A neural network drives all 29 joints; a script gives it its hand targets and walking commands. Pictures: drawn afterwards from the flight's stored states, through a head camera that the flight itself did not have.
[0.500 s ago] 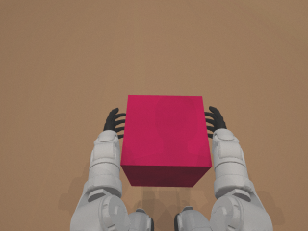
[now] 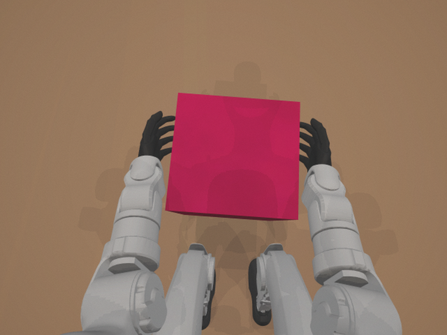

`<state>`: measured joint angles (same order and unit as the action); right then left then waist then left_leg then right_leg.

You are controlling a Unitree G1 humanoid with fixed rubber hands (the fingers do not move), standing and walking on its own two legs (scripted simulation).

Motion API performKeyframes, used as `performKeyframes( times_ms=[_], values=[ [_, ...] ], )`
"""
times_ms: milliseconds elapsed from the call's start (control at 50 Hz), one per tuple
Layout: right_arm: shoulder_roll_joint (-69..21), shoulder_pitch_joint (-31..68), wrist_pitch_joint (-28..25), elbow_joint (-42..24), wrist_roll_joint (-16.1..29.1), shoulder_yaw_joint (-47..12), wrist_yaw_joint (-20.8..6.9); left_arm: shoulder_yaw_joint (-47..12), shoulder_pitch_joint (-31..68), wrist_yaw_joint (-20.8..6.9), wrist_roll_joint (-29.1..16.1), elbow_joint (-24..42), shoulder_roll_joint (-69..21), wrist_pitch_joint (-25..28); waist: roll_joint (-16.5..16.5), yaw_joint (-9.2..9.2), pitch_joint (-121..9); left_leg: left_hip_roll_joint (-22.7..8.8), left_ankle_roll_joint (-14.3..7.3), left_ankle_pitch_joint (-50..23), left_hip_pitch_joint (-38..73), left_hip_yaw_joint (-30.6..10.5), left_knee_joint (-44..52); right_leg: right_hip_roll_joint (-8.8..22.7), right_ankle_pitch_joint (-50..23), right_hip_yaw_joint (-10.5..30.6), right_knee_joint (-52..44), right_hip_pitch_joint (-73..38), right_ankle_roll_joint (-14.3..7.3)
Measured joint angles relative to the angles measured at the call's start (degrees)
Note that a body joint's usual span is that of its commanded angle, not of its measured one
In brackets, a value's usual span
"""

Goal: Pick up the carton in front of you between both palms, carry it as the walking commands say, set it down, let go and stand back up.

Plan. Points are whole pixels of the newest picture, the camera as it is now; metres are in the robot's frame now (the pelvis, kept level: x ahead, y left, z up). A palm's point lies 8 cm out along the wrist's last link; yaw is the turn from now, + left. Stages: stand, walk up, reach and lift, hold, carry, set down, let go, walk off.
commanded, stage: set down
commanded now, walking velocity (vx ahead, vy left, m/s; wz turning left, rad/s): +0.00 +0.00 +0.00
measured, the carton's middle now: (231, 168) +0.42 +0.02 -0.16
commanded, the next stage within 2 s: none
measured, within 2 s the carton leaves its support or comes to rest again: rests again in 1.28 s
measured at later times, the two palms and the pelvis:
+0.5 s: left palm (167, 160) +0.46 +0.17 -0.25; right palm (290, 167) +0.45 -0.12 -0.25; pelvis -0.04 +0.01 -0.13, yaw +0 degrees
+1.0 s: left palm (178, 160) +0.50 +0.17 -0.38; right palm (281, 162) +0.49 -0.13 -0.36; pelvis -0.04 +0.01 -0.22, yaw -1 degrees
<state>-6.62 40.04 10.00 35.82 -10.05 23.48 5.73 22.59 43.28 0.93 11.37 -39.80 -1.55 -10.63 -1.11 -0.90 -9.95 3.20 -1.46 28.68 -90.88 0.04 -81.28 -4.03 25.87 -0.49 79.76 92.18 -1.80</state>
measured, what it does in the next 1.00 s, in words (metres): lowers itself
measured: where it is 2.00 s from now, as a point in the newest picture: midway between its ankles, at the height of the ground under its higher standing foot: (232, 305)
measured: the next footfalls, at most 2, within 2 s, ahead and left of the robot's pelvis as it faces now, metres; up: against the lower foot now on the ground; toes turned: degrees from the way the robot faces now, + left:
none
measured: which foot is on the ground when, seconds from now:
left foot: down 0.00-1.00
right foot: down 0.00-1.00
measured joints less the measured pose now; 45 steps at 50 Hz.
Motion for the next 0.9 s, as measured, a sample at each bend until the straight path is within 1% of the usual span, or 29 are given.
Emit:
performKeyframes(
  times_ms=[40,100,180,240,300,400,440,480,540,580,640,740,820,860,900],
  values=[
    [0.65,1.77,0.5,0.7,-0.12,-0.01,0.06,0.78,1.62,0.04,0.24,-0.6,0.2,-0.25,0.1,-0.15,-0.47,0.07,-0.12,0.53,-2.66,0.19,-2.3,0.06,0.55,-0.03,2.32,2.68,0.12],
    [0.86,4.68,0.31,1.55,-0.54,0.79,0.18,0.85,4.1,0.06,-0.19,-1.1,1.36,-0.38,0.5,0.25,-0.3,0.24,-0.2,1.09,-6.51,0.27,-5.63,0.24,1.11,-0.27,5.56,6.43,0.25],
    [1.6,7.75,0.87,2.11,-1.0,1.91,0.19,1.79,7.96,0.04,0.41,-3.1,2.05,-0.36,0.47,0.05,0.7,0.27,-0.35,1.37,-11.36,0.6,-9.35,0.29,1.33,-0.32,9.18,11.27,0.44],
    [2.47,9.77,1.67,1.83,0.0,1.41,0.56,1.52,10.24,0.2,-0.26,-3.76,2.98,-0.53,0.49,-0.17,2.08,0.15,-0.56,1.68,-14.8,0.86,-12.42,0.2,1.47,-0.39,12.02,14.68,0.69],
    [3.0,12.12,1.71,2.45,-0.15,1.5,0.72,1.07,12.07,0.43,-1.08,-4.03,4.01,-0.57,0.6,0.14,3.12,0.29,-0.69,1.91,-18.46,1.12,-15.46,0.39,1.72,-0.46,15.03,18.26,0.9],
    [4.38,16.35,2.29,3.62,0.42,2.38,0.78,-0.1,16.61,1.2,-2.73,-5.43,5.86,-1.69,0.54,0.58,6.25,0.46,-0.96,2.15,-23.45,1.45,-20.26,0.65,2.03,-0.67,19.69,23.09,1.11],
    [5.11,17.93,2.34,4.15,0.65,2.27,1.2,-0.87,18.58,1.74,-2.72,-6.3,6.56,-1.74,0.23,0.73,7.43,0.47,-1.08,2.21,-25.33,1.72,-22.01,0.69,2.09,-0.61,21.48,25.01,1.3],
    [5.88,19.26,2.67,4.02,1.66,2.2,1.31,-1.1,20.34,1.93,-2.64,-6.68,6.94,-1.87,0.04,0.52,8.7,0.43,-1.19,2.37,-27.11,1.89,-23.9,0.7,2.23,-0.67,23.33,26.77,1.37],
    [6.94,21.02,2.87,3.7,2.77,1.43,1.46,-2.56,22.0,2.47,-4.03,-6.13,7.95,-2.2,-0.07,0.4,10.12,0.42,-1.33,2.65,-29.78,2.15,-26.69,0.74,2.49,-0.74,26.07,29.42,1.52],
    [7.17,22.7,2.93,4.14,2.82,1.67,1.7,-3.23,23.62,2.58,-5.06,-6.93,9.07,-2.19,-0.09,0.68,11.33,0.46,-1.41,2.83,-31.21,2.23,-28.5,0.84,2.68,-0.88,27.82,30.77,1.58],
    [7.92,25.33,3.36,5.75,2.92,2.01,1.97,-3.95,26.5,2.66,-5.05,-8.98,10.49,-2.6,-0.29,0.77,13.49,0.38,-1.57,3.14,-32.91,2.37,-31.09,0.86,2.96,-1.08,30.28,32.41,1.64],
    [8.42,27.2,3.16,6.29,3.56,2.39,2.19,-5.95,28.89,3.14,-6.39,-10.06,12.06,-2.73,-0.55,1.2,16.13,0.52,-1.7,3.52,-35.86,2.75,-34.92,1.12,3.49,-1.2,34.23,35.32,1.67],
    [9.9,29.05,3.29,7.39,5.49,0.89,2.9,-6.47,31.22,3.36,-7.41,-12.03,13.04,-2.18,-0.57,0.87,18.78,0.31,-1.78,3.68,-37.91,2.7,-37.81,1.08,3.51,-1.67,36.82,37.27,1.61],
    [11.06,32.02,3.4,10.46,6.3,-0.33,3.41,-7.99,32.28,3.8,-8.37,-12.54,14.61,-2.68,-0.97,1.45,20.4,0.1,-1.84,3.77,-38.49,2.78,-39.08,0.95,3.47,-1.77,37.98,37.91,1.59],
    [12.7,34.37,4.04,11.96,7.56,-1.96,3.74,-9.19,33.78,4.31,-8.93,-13.96,15.48,-2.33,-1.67,1.58,22.08,-0.2,-1.92,4.14,-38.51,2.88,-40.38,0.73,3.59,-1.87,39.18,38.08,1.56]
  ],
)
